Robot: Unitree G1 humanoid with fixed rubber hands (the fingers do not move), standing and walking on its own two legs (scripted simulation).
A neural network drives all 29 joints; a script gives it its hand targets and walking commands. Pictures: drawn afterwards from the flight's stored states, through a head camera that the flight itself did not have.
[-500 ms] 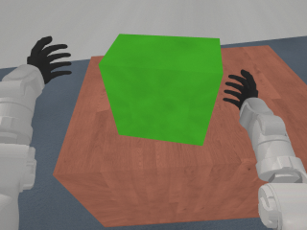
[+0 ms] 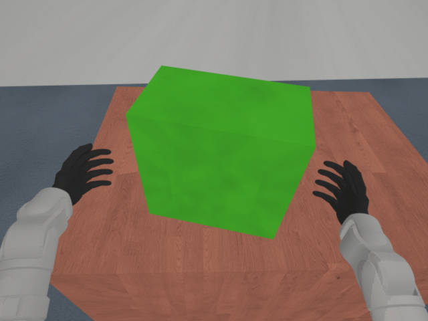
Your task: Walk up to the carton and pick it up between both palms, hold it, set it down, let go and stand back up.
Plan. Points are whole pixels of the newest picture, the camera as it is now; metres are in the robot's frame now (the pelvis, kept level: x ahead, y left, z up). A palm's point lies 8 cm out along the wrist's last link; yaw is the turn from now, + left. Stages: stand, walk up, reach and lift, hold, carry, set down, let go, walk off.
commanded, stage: set down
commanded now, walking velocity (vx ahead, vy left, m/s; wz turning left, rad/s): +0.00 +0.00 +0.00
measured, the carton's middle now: (220, 157) +0.44 -0.01 +0.07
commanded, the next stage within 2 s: let go in 1.98 s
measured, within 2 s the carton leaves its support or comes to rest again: neither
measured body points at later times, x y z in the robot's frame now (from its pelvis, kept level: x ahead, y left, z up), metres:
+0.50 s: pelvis -0.06 +0.03 -0.01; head -0.07 +0.04 +0.44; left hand +0.28 +0.28 +0.08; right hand +0.20 -0.21 +0.07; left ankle -0.03 +0.11 -0.75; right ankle -0.01 -0.11 -0.75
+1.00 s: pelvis -0.04 -0.01 -0.01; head -0.05 +0.00 +0.44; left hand +0.26 +0.29 +0.06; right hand +0.24 -0.21 +0.03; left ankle -0.03 +0.11 -0.75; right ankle -0.01 -0.11 -0.75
